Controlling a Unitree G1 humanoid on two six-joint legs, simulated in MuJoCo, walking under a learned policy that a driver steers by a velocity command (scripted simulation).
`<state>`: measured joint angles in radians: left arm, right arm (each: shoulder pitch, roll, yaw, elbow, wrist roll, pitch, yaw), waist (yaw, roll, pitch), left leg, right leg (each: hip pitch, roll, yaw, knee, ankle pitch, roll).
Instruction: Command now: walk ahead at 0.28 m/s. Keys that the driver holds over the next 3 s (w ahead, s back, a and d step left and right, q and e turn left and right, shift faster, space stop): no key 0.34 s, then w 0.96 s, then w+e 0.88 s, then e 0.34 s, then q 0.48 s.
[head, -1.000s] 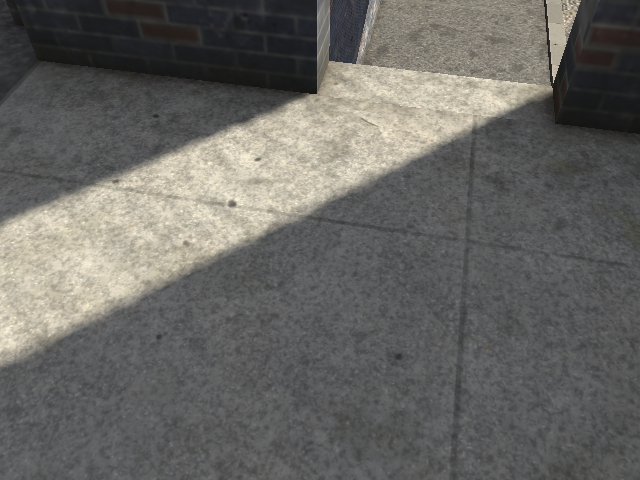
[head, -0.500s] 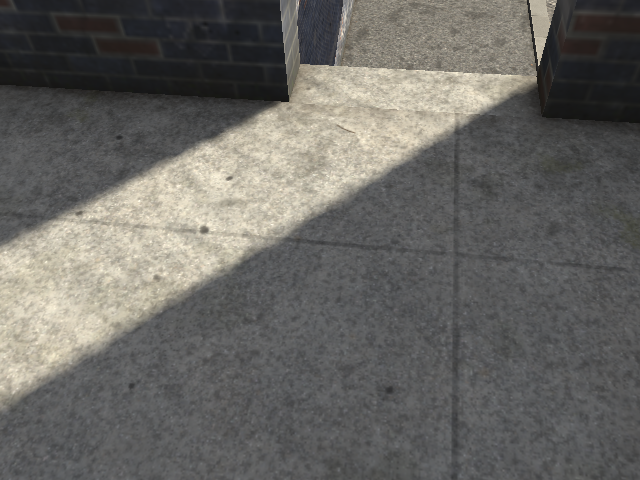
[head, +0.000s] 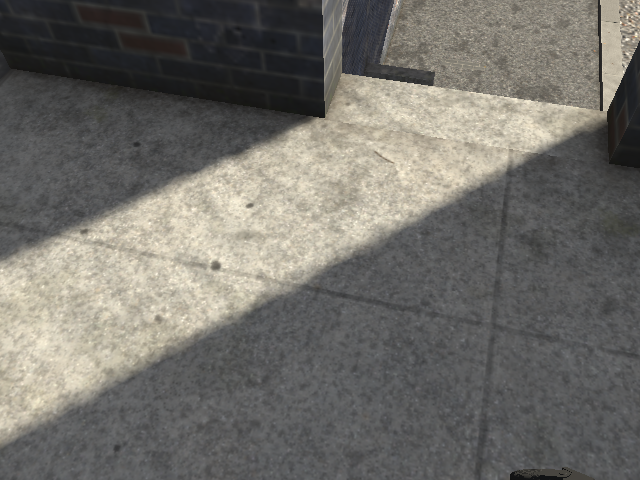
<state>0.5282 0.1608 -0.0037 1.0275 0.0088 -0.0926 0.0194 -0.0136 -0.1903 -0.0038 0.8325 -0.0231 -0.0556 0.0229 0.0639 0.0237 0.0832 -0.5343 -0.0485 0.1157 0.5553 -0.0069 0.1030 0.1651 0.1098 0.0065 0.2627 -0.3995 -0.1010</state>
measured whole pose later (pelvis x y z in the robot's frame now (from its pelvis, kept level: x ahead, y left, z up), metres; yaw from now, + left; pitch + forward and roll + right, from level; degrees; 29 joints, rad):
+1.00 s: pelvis +0.31 +0.01 -0.01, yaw +0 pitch +1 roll +0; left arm 0.51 0.17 0.02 1.13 0.01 -0.09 0.01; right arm 0.02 -0.20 -0.04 0.90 -0.04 -0.08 0.01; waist 0.05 -0.01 0.07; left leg -0.45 -0.01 0.12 0.58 -0.14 0.10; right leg -0.01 -0.02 -0.03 0.68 -0.50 -0.04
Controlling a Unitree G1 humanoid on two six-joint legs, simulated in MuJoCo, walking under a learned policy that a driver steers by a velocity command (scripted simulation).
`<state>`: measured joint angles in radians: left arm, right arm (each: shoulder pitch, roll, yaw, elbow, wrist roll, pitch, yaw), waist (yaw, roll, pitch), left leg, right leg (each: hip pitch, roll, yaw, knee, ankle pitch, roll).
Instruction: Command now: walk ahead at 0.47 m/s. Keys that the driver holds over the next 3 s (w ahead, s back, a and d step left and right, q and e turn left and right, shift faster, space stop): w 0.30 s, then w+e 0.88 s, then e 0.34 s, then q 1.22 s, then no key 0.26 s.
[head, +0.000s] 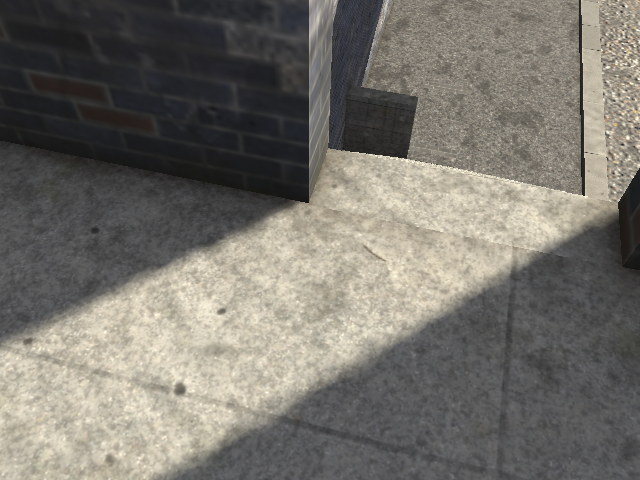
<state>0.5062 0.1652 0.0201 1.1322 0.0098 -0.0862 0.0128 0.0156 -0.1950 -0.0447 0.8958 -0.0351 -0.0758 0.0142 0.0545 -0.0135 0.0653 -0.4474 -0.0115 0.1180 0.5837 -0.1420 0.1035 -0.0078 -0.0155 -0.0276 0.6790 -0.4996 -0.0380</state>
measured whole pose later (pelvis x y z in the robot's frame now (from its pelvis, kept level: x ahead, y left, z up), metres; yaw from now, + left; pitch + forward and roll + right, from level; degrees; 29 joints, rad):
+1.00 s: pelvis +0.54 -0.03 +0.02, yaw -20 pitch +2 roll +0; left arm 0.44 0.24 0.07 0.97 0.01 -0.06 0.00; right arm -0.03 -0.24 -0.03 0.77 -0.04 -0.04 0.02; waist 0.11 0.04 0.03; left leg -0.59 0.05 -0.03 0.59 -0.04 -0.03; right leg 0.00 0.13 0.18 0.30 -0.32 -0.10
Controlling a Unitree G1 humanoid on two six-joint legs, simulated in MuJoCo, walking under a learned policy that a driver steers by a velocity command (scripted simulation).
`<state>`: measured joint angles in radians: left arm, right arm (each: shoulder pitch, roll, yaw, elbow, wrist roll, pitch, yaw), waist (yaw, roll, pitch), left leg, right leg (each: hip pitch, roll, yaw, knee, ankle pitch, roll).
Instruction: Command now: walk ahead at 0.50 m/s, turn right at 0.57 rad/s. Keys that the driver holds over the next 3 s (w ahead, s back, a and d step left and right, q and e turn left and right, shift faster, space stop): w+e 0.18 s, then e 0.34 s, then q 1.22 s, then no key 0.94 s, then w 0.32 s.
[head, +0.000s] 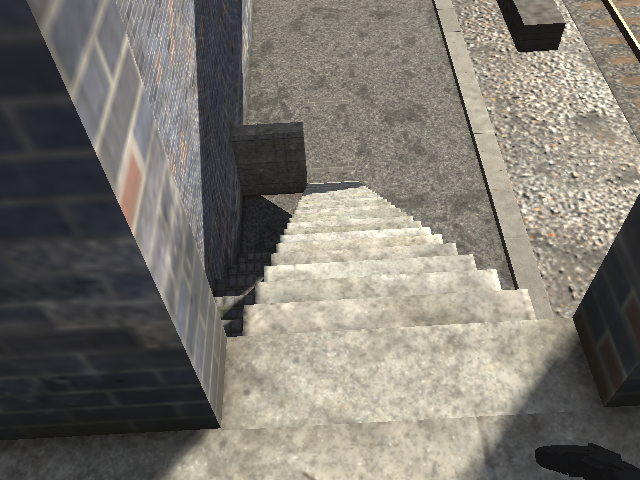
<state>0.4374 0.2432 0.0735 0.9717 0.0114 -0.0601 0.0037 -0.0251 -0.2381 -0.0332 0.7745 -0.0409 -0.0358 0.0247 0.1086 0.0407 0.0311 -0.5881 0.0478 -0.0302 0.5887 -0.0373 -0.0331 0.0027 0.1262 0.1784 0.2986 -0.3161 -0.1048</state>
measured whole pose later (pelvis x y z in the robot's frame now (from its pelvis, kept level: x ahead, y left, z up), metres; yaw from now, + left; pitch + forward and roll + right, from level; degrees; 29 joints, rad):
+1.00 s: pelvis +0.26 +0.01 -0.01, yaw -10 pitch +0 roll -2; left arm 0.19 0.22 0.03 0.79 0.03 0.04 0.02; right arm 0.30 -0.26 -0.04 0.81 -0.01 0.06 0.01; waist -0.02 0.02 0.01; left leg -0.22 0.02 0.03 0.60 -0.38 0.05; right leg -0.30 0.02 -0.18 0.50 -0.20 -0.06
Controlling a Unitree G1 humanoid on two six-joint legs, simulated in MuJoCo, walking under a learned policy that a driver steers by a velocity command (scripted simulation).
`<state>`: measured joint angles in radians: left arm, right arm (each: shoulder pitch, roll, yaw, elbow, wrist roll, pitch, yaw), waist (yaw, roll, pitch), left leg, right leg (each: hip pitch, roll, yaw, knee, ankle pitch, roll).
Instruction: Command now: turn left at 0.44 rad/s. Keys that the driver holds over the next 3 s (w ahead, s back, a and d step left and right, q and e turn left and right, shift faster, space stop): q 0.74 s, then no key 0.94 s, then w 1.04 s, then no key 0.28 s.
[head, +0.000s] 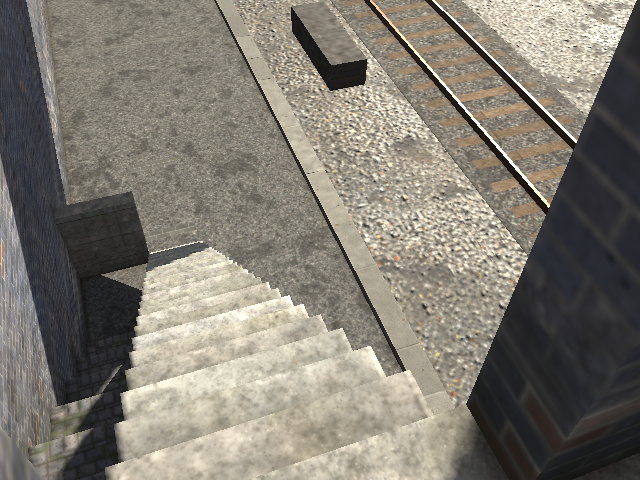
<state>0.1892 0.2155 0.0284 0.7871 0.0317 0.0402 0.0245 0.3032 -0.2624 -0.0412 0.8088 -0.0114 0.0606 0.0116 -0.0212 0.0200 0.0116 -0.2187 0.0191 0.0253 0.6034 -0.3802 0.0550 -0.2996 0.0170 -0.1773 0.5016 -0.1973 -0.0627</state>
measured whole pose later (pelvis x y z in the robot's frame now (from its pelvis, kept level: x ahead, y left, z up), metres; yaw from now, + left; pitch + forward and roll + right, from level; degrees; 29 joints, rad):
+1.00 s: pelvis -0.03 -0.01 +0.01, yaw +31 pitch +0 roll -1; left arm 0.23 0.27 0.05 0.67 0.02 0.08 0.02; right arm 0.22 -0.20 -0.02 0.64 -0.02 0.03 0.01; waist 0.01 -0.05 0.03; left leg -0.22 -0.05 0.00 0.48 -0.26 0.07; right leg -0.43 -0.03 -0.02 0.95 -0.43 0.05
